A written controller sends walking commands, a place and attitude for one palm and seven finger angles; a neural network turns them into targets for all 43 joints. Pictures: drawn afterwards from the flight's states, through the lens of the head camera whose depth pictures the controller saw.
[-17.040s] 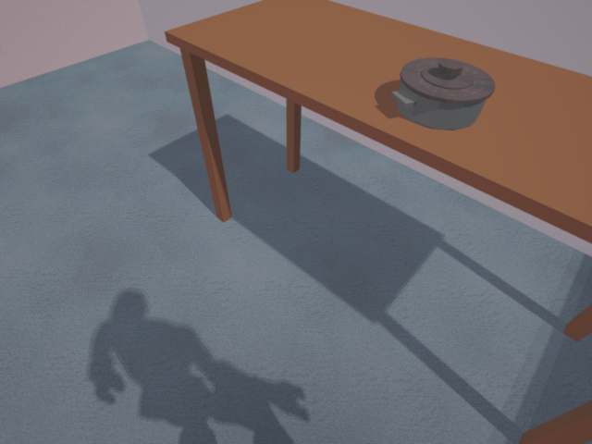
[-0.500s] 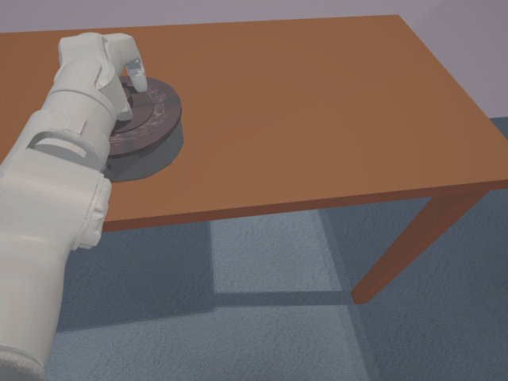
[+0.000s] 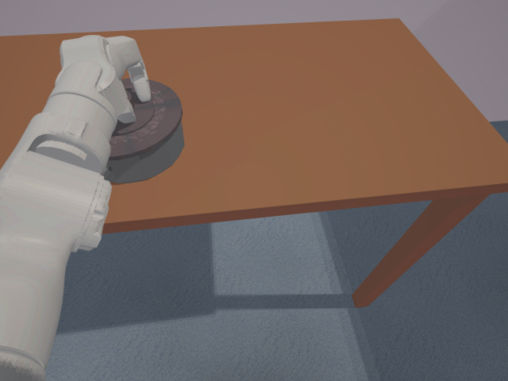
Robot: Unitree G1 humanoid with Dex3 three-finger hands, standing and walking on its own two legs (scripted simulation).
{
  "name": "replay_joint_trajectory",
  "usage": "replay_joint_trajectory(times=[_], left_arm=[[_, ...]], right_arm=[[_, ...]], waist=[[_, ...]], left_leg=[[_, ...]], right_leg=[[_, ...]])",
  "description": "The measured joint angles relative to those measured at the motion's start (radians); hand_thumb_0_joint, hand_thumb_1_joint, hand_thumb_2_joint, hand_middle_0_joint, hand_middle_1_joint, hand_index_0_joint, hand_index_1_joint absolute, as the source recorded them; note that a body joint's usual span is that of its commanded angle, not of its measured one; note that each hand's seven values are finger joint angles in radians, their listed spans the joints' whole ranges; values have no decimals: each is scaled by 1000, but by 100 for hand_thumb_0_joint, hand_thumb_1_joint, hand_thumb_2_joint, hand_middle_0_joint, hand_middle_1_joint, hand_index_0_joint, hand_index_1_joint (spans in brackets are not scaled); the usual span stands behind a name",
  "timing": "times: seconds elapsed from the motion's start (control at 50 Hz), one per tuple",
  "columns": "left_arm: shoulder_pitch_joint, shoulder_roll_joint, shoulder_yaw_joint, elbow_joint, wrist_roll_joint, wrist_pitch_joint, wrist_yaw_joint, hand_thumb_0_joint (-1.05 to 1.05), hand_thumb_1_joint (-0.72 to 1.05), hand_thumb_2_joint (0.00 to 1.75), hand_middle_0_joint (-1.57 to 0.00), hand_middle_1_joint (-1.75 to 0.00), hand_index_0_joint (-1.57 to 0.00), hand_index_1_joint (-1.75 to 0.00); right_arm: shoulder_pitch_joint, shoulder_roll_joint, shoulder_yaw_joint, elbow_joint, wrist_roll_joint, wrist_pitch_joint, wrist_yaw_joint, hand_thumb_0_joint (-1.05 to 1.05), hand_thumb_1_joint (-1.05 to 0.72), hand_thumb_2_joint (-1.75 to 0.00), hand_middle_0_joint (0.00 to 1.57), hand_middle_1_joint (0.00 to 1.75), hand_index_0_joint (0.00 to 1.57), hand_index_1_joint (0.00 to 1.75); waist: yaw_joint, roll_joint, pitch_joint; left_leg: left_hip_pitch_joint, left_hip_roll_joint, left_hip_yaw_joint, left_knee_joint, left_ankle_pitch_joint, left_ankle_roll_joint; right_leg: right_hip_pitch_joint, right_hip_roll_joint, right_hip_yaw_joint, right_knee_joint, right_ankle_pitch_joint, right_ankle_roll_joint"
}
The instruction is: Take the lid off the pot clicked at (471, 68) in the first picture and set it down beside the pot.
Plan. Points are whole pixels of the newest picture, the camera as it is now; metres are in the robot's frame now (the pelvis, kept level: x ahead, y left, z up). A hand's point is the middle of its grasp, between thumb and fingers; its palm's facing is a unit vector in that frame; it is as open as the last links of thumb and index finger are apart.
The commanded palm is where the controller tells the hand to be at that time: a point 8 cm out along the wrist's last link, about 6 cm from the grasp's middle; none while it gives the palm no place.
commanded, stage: close the fingers and squeeze the knob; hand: left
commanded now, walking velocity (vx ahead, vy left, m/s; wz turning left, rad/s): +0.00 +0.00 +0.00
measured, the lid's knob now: (117, 102) +0.52 +0.18 +0.16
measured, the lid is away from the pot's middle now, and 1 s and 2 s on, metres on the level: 0.00 0.00 0.01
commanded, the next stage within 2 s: lift the lid straight up in 0.60 s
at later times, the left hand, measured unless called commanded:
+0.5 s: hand (120, 96) +0.50 +0.16 +0.18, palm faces -0.41 -0.10 -0.91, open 6.4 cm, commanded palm +0.51 +0.17 +0.23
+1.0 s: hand (117, 95) +0.50 +0.16 +0.18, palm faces -0.41 -0.11 -0.91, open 4.8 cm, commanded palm +0.50 +0.17 +0.25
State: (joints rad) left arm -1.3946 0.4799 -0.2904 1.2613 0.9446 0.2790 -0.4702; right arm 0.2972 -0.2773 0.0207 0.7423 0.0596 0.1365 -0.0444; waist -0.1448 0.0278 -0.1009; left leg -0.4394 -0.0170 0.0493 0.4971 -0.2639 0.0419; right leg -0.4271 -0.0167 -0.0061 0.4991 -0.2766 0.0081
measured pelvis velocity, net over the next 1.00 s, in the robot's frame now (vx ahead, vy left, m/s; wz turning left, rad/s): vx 0.00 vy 0.01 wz -0.01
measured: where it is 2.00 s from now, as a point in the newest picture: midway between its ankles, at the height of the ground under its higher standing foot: outside the picture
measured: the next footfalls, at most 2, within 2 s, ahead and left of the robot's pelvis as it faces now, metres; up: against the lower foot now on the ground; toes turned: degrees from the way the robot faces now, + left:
none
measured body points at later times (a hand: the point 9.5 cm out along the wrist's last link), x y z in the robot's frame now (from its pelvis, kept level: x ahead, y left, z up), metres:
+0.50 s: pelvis +0.00 +0.00 +0.00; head +0.05 +0.00 +0.45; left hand +0.52 +0.16 +0.23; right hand +0.00 -0.27 -0.13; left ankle -0.02 +0.10 -0.73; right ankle -0.03 -0.13 -0.73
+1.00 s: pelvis +0.00 +0.01 +0.00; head +0.05 +0.00 +0.45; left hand +0.52 +0.17 +0.24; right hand +0.01 -0.27 -0.13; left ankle -0.02 +0.10 -0.73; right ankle -0.03 -0.13 -0.73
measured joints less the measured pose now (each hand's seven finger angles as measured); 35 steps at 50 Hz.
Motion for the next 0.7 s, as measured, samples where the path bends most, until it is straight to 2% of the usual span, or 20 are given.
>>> replay_joint_trajectory(times=[0.1, 0.26, 0.5, 0.56, 0.7], left_arm=[[-19, -3, -8, 16, 7, 6, -4, 0, 20, 69, -58, -100, -73, -108], [-7, 8, 17, 16, 10, -10, -1, -1, 19, 70, -59, -101, -78, -110], [-22, 3, -1, 33, 16, -6, 2, -2, 18, 72, -58, -101, -89, -113], [-29, 10, 17, 45, 22, -11, 4, -2, 18, 72, -58, -102, -92, -115], [-27, 1, 0, 43, 20, -10, 4, -3, 19, 74, -57, -102, -100, -117]], right_arm=[[2, -1, -1, 1, -1, 1, -2, 1, -91, -90, 20, 30, 21, 30], [17, -4, -2, 8, -3, 4, -7, 1, -91, -90, 20, 30, 21, 30], [32, -4, -5, 11, -2, 0, -7, 1, -91, -90, 20, 30, 21, 30], [29, -4, -1, 12, -2, -1, -9, 1, -91, -90, 20, 30, 21, 30], [38, -2, -6, 13, -4, -5, -5, 1, -91, -90, 20, 30, 21, 30]], waist=[[-3, -3, -1], [-6, -2, -6], [-12, -1, -3], [-16, -2, -1], [-13, 1, -8]], left_leg=[[-10, 0, -1, 2, 2, 0], [-10, 1, 4, 8, -3, 1], [-17, -1, 5, 9, 0, 4], [-19, -1, 7, 10, 1, 5], [-24, -3, 6, 9, 2, 6]], right_leg=[[-10, 0, -1, 3, 1, 0], [-11, 1, 4, 7, -1, 1], [-16, 0, 6, 4, 5, 4], [-20, -1, 8, 6, 6, 5], [-24, -3, 8, 5, 7, 6]])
